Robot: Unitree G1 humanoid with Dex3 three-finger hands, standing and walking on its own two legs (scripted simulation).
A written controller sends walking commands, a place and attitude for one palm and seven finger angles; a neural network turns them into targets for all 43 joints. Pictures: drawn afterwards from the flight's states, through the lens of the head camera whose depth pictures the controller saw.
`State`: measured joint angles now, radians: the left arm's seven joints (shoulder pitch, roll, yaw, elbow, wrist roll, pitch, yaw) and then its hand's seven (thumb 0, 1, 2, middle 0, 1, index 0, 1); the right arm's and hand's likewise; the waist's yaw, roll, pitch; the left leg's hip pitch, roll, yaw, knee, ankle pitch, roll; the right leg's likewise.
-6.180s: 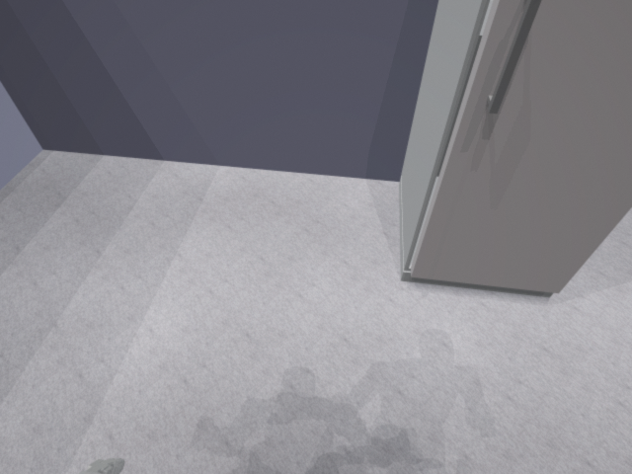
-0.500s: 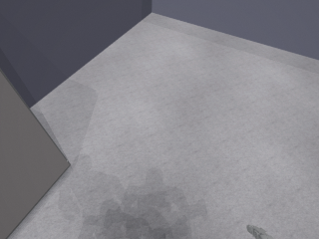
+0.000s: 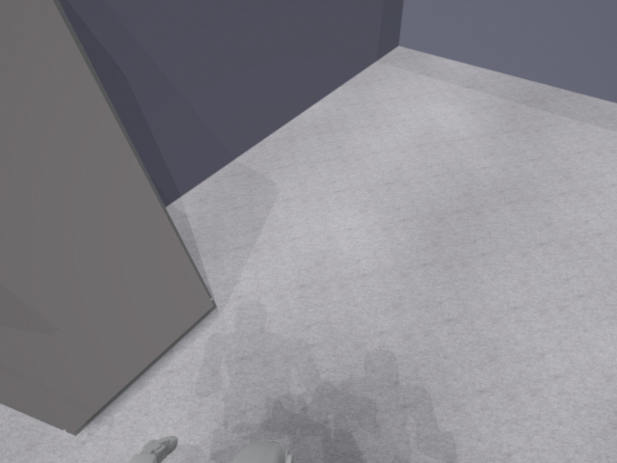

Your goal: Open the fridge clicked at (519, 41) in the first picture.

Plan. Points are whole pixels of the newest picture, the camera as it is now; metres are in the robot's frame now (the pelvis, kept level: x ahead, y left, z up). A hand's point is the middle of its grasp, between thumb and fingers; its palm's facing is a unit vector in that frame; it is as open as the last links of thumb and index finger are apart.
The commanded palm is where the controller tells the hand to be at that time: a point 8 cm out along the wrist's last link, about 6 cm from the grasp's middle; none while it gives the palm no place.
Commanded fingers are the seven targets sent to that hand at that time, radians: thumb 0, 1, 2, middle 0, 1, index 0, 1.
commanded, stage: turn to face it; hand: left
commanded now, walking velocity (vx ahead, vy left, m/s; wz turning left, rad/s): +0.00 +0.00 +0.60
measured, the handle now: out of the picture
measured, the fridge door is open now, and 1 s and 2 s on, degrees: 0 0 0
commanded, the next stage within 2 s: take the last steps up to it in 1.32 s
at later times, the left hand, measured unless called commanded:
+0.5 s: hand out of the picture -0.03 +0.28 -0.16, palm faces +0.35 -0.89 -0.27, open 7.4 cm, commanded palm none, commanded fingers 0.00 0.90 0.90 -0.20 -0.30 -0.20 -0.30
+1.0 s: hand out of the picture -0.07 +0.19 -0.14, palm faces +0.59 -0.76 -0.28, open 7.4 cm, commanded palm none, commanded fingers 0.00 0.90 0.90 -0.20 -0.30 -0.20 -0.30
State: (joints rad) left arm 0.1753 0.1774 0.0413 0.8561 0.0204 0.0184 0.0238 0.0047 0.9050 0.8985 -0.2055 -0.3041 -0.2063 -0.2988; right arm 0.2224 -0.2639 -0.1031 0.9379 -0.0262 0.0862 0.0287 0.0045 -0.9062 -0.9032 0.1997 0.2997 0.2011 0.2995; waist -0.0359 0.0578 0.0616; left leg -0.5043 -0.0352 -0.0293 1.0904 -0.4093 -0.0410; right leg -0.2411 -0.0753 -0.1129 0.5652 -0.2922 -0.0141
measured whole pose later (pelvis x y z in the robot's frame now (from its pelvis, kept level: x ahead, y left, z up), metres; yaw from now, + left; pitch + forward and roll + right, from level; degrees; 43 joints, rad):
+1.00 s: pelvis -0.02 -0.02 +0.01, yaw +37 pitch -1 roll +2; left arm 0.22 0.17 0.03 0.89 0.03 0.01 0.02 0.01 0.90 0.90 -0.21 -0.30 -0.21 -0.30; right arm 0.21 -0.27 -0.10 0.96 -0.02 0.09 0.03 0.00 -0.91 -0.90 0.20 0.30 0.20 0.30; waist -0.02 0.03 0.07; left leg -0.46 0.03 0.00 1.07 -0.39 -0.07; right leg -0.20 -0.11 -0.19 0.51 -0.29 -0.02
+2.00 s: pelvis +0.00 +0.07 +0.01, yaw +51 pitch -1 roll +0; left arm 0.49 0.08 0.02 1.16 0.03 -0.06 0.02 0.01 0.91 0.90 -0.21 -0.30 -0.21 -0.30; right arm 0.25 -0.18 -0.07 1.07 -0.02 0.02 0.03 0.01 -0.91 -0.90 0.19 0.30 0.20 0.30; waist 0.03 0.01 0.04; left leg -0.49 0.09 0.08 0.75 -0.23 0.00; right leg 0.02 -0.05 -0.15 0.33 -0.33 0.01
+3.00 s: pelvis +0.11 +0.24 +0.00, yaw +48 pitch -1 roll +0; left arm 0.19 0.20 0.07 1.03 0.02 0.05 0.03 0.00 0.91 0.90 -0.20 -0.30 -0.20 -0.30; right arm 0.15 -0.15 -0.04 1.00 -0.02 0.02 -0.03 0.00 -0.91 -0.90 0.20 0.30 0.20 0.30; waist 0.02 -0.03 0.08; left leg -0.27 0.01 0.08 0.53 -0.23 0.04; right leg -0.39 -0.02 -0.02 0.93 -0.48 0.02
